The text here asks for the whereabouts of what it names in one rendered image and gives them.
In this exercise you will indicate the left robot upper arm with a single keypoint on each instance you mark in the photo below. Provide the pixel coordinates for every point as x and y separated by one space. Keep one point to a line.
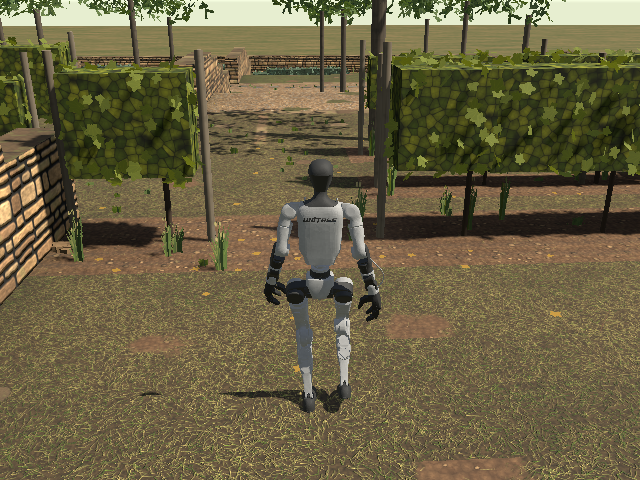
289 211

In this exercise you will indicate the robot left hand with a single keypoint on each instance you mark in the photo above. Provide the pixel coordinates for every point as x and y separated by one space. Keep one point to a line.
269 289

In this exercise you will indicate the right robot foot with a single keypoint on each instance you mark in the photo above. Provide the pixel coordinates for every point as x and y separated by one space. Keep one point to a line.
344 391

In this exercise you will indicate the robot left shin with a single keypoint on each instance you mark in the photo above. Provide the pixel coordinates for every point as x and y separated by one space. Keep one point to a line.
305 361

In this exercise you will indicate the left robot forearm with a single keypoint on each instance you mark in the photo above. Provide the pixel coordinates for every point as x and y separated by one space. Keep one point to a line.
275 267

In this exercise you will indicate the right robot forearm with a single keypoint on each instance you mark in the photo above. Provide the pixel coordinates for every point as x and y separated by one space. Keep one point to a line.
367 273

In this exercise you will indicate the right robot upper arm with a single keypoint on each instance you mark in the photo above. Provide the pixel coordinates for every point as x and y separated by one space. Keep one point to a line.
352 213

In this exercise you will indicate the robot right hand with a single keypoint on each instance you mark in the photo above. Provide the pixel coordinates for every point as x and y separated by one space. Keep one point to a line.
376 305

